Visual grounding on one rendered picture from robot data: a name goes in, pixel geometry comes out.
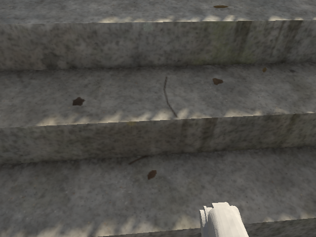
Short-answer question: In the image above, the robot right thigh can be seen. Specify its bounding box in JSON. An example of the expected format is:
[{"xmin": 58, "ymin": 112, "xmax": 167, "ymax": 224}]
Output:
[{"xmin": 198, "ymin": 202, "xmax": 249, "ymax": 237}]

